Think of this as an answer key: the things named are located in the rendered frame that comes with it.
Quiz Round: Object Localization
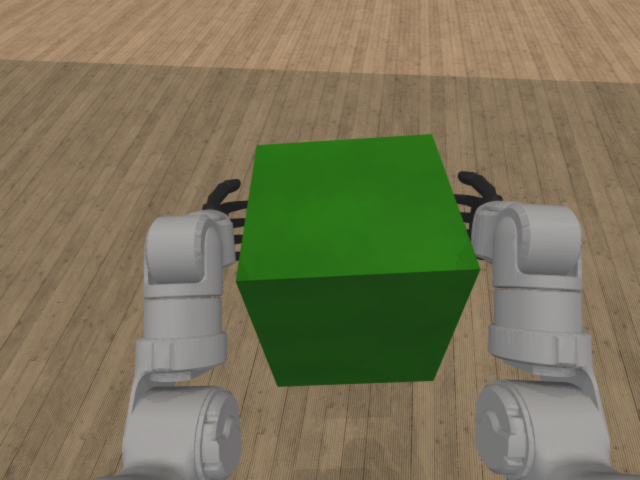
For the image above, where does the carton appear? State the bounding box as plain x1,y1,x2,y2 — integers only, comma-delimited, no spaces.
236,134,480,387

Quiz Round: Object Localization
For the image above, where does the robot right upper arm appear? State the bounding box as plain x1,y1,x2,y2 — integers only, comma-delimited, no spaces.
474,379,640,480

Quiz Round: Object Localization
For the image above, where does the right robot forearm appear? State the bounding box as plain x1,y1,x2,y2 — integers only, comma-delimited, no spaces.
471,201,610,459

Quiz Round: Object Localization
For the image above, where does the right robot hand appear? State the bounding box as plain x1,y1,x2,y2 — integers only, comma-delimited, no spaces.
454,171,503,260

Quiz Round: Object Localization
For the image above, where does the left robot forearm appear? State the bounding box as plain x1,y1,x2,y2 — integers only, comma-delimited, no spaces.
122,210,236,465

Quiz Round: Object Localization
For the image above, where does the left robot hand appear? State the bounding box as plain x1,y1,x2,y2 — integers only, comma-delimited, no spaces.
202,179,248,261

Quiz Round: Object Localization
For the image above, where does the robot left upper arm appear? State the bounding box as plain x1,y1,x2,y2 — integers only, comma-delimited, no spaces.
92,386,242,480

